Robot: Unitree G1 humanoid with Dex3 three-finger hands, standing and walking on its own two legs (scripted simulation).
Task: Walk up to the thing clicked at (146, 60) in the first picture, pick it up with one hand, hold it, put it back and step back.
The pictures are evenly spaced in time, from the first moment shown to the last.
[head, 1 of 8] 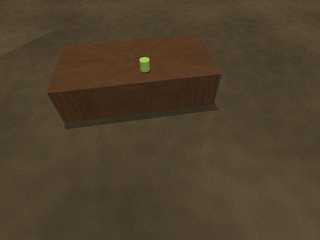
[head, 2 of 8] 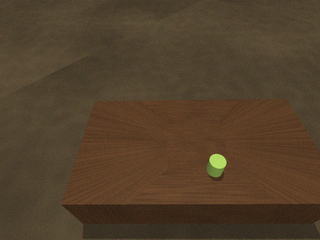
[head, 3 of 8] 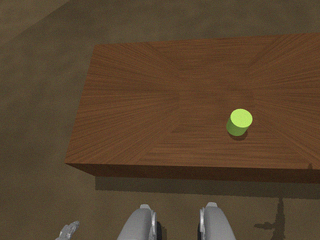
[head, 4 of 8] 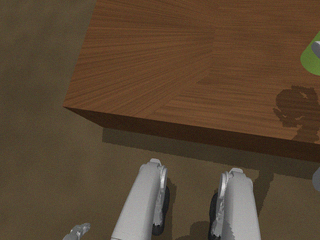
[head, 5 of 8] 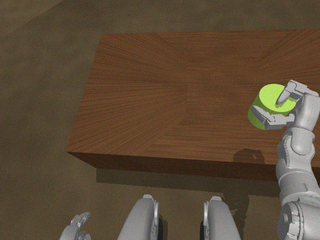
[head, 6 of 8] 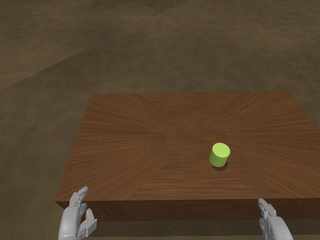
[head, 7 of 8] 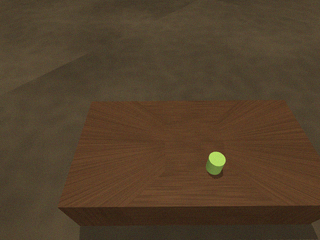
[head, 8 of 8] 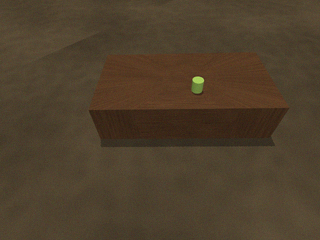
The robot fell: no
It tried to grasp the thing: yes
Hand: right
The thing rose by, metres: 0.39
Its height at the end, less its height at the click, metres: +0.00
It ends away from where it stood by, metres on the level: 0.02
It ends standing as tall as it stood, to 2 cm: yes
